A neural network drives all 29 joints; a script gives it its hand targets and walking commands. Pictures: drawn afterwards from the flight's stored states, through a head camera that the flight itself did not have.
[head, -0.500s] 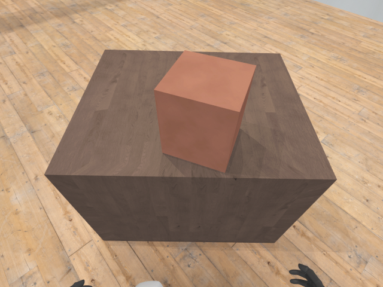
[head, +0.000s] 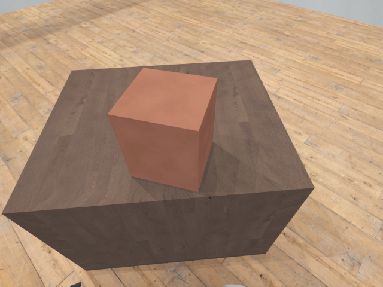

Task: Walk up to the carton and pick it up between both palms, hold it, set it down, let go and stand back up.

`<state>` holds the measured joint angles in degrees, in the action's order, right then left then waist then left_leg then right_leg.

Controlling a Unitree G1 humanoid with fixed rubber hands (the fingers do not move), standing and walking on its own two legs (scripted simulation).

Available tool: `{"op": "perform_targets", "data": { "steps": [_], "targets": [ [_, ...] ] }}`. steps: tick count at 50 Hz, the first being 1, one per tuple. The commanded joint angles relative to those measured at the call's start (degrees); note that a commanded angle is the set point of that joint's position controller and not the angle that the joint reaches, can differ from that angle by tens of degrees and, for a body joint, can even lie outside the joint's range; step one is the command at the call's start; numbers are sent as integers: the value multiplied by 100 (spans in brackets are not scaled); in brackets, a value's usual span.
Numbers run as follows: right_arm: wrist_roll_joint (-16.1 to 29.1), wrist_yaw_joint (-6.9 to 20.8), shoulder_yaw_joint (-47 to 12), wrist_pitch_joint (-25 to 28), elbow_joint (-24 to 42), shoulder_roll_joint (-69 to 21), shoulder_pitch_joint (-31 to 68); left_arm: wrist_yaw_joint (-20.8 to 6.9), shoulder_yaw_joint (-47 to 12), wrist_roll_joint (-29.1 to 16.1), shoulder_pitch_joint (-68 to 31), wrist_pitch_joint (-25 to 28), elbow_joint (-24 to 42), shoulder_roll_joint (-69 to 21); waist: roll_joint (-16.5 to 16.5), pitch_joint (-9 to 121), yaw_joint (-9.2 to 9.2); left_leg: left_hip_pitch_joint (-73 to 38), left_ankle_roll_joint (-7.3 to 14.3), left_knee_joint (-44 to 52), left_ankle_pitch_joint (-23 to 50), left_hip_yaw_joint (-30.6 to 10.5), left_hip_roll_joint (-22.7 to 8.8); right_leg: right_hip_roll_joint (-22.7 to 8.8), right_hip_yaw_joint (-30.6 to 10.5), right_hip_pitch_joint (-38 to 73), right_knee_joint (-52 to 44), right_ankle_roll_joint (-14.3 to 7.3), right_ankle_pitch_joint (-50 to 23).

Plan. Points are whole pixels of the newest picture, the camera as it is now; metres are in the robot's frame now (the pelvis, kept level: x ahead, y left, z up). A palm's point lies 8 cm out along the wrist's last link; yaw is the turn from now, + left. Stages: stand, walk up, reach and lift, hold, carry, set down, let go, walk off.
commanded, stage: walk up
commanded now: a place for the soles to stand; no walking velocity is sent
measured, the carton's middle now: (171, 130) +0.50 +0.06 +0.01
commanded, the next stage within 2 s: none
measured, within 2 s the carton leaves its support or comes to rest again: neither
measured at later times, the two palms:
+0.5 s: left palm out of the picture +0.14 +0.26 -0.11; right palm (285, 228) +0.27 -0.24 -0.12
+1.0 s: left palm (45, 286) +0.14 +0.31 -0.08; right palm (283, 245) +0.23 -0.22 -0.13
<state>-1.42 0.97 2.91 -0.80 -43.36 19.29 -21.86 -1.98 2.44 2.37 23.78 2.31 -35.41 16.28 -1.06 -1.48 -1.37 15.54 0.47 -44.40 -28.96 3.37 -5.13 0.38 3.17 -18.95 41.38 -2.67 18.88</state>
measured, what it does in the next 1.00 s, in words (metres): steps on the spot: left foot, then right foot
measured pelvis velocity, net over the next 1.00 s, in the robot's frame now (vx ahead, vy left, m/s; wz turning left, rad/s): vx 0.06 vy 0.02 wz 0.09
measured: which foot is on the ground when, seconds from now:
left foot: up 0.00-0.36, down 0.38-0.68, up 0.70-0.96, down 0.98-1.00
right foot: down 0.00-0.44, up 0.46-0.62, down 0.64-1.00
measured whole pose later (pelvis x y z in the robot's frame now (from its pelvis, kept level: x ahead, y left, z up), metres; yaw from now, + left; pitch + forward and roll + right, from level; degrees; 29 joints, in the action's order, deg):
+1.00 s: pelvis +0.06 +0.02 -0.01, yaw +5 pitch -2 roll +2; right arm -1.0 0.9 4.1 -3.5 -40.2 17.0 -8.1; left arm 2.3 3.0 2.7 15.3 -1.0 -31.1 16.6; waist -1.6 -10.0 2.5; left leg 14.6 -3.0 -41.9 -25.3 -1.2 1.4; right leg -7.0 -3.5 -25.8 47.1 3.0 19.4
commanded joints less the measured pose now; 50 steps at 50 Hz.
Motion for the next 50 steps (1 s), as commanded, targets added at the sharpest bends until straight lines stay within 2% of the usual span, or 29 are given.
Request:
{"op": "perform_targets", "data": {
  "steps": [1, 4, 6, 8, 9, 17, 19, 20, 21, 22, 23, 25, 26, 28, 31, 32, 33, 34, 36, 38, 39, 40, 42, 43, 44, 45, 48, 49, 50],
  "targets": [
    [-101, 16, 48, -74, 864, 481, 636, 347, 482, -64, 1004, -6, 191, 1347, 590, -1133, 655, 2869, -68, -2467, -117, -574, 265, -2224, -4497, 646, -3351, -981, 3325],
    [-122, 6, 106, -5, 567, 430, 14, 375, 348, 16, 558, 99, 205, 1112, 289, -594, 359, 2662, -171, -2355, 657, -955, 158, -1896, -2952, 1429, -2449, -505, -418],
    [-141, 14, 87, -11, 523, 329, 50, 345, 303, 37, 586, 99, 134, 1000, 823, -433, 317, 2133, -243, -2158, 979, -782, 182, -1619, -2152, 1027, -2251, -292, -2041],
    [-169, 15, 38, -84, 564, 278, 285, 355, 177, 61, 645, 123, 115, 658, 547, -815, 336, 2241, -345, -1960, 1302, -835, 368, -1366, -1594, 1122, -1947, -213, -3698],
    [-167, 18, 11, -76, 578, 220, 236, 357, 195, 30, 613, 106, 102, 674, 922, -565, 169, 1969, -320, -1682, 1320, -755, 472, -1281, -1172, 1086, -1975, -441, -4338],
    [-93, -120, -37, -16, 577, 158, 942, 406, 109, -100, 818, -118, 2, 710, 1193, -50, 440, 648, -36, 718, 2136, 50, 739, -1091, -540, 1543, -383, -48, -5657],
    [-132, -120, 32, 52, 384, 397, 465, 387, 100, -177, 622, -112, 247, 767, 623, 31, -113, -841, 146, 1413, 3336, -200, 500, -976, -558, 403, 391, 95, -4508],
    [-97, -175, 224, 91, 320, 637, 297, 374, 147, -270, 333, -99, 452, 936, 160, 433, -225, -1395, 522, 1204, 5067, -777, 12, -609, -224, -39, 1390, 271, -3887],
    [-64, -194, 364, 23, 475, 1088, 202, 393, 109, -302, 340, -114, 679, 828, -498, 963, -361, -1908, 1561, 1146, 6068, -2245, -963, -25, -24, -584, 3132, 618, -2144],
    [34, -230, 278, 20, 491, 815, 109, 432, 107, -343, 399, -281, 661, 651, -849, 1212, -486, -1913, 2415, 1499, 6440, -3337, -1924, 321, -463, -933, 3771, 677, 1684],
    [106, -314, 291, -42, 626, 792, 325, 488, 145, -200, 208, -366, 624, 740, -386, 1113, -512, -1373, 2487, 1706, 5481, -3332, -1899, 99, -781, -771, 3714, 596, 2171],
    [26, -382, 119, -45, 780, 434, 1088, 412, 101, -208, 40, -391, 565, 676, -250, 721, -207, -741, 1999, 1789, 4039, -2417, -1541, -56, -1223, -670, 3357, 440, 2087],
    [12, -427, 83, -59, 908, 554, 1442, 378, 69, -188, 14, -369, 641, 636, -647, 619, -73, -187, 1685, 1736, 3681, -1871, -1267, -183, -1351, -391, 2749, 389, 2162],
    [-53, -309, 141, -218, 925, 606, 2068, 393, 138, -201, 133, -311, 549, 578, -897, 150, 122, 561, 1391, 1855, 2500, -1328, -775, -37, -552, -58, 1590, 377, 1447],
    [-17, -115, 206, -402, 985, 813, 2252, 444, 208, -257, 478, -176, 413, 468, -1040, 636, 331, 722, 992, 1133, 2691, -1051, -576, -72, -240, 673, -137, 322, 66],
    [-45, -105, 132, -429, 934, 607, 2162, 450, 242, -151, 605, -128, 495, 630, -895, 484, 374, 1059, 759, 536, 2438, -834, -389, -142, -509, 873, -758, 336, -456],
    [-59, -54, 137, -449, 1034, 459, 2031, 489, 367, -93, 555, -74, 551, 1079, 461, 442, 486, 1662, 233, -688, 1858, -377, 217, -1024, -2068, 1036, -1477, 126, -1195],
    [-31, -39, 73, -509, 1197, 245, 1951, 510, 495, -39, -28, -109, 779, 1618, 1474, 45, 272, 2390, -139, -1888, -638, -504, 810, -2411, -3865, 496, -1861, -700, -2490],
    [-80, -110, 181, -664, 1234, 664, 2277, 553, 580, -6, -484, -158, 796, 1694, 1157, 6, 461, 2328, -264, -3447, -712, -1430, 800, -2670, -4192, 80, -1818, -1554, -2195],
    [-127, -100, 270, -584, 949, 549, 1891, 608, 407, -41, -803, -147, 797, 1239, 581, -511, 168, 2447, -404, -3685, -187, -1617, 886, -1921, -2784, 146, -1346, -898, -3266],
    [-120, -85, 288, -547, 927, 543, 1775, 619, 372, 62, -693, -140, 800, 1121, 1030, 87, 323, 2404, -456, -3404, -112, -1264, 677, -1740, -2365, 1063, -1015, -941, -4074],
    [-193, -61, 284, -508, 903, 481, 1951, 636, 340, 87, -304, -134, 666, 1012, 902, 296, 557, 2548, -478, -3146, -173, -1284, 672, -1752, -2515, 1591, -901, -854, -4042],
    [-87, -40, 347, -439, 810, 530, 1412, 604, 399, 85, -610, -177, 795, 1120, 1518, 737, 409, 2083, -637, -2736, -426, -1169, 684, -1740, -2401, 1690, -1037, -970, -2772],
    [-37, 4, 277, -371, 844, 346, 1349, 583, 386, 133, -685, -203, 772, 916, 1367, 779, 333, 2057, -613, -1878, -767, -785, 630, -1571, -2081, 1915, -1008, -937, -2262],
    [9, 19, 272, -350, 881, 304, 1300, 529, 397, 191, -676, -212, 810, 1014, 2012, 767, 403, 1489, -616, -1050, -1108, -561, 505, -1407, -1880, 1556, -1149, -890, -1748],
    [-2, 10, 217, -308, 969, 252, 1545, 494, 361, 126, -645, -236, 827, 957, 2059, 341, 464, 1292, -532, -323, -1309, -432, 608, -1198, -1762, 1244, -1103, -842, -2255],
    [79, -41, 231, -87, 629, 128, 555, 421, 362, -19, -641, -348, 729, 1040, 2074, 645, 136, -554, -463, 2006, 1156, -39, 629, -1046, -1236, 449, -134, -590, -2105],
    [50, -64, 314, 34, 669, 470, 536, 384, 235, -56, -730, -277, 773, 743, 1068, 818, 43, -1592, -344, 2046, 2298, -744, 171, -948, -1074, -552, 516, -213, -1604],
    [-22, -40, 389, 74, 727, 932, 503, 320, 128, -67, -647, -219, 909, 384, -357, 694, 48, -1990, 125, 1985, 3049, -2238, -813, -535, -597, -1512, 1300, 162, 136]
  ]
}}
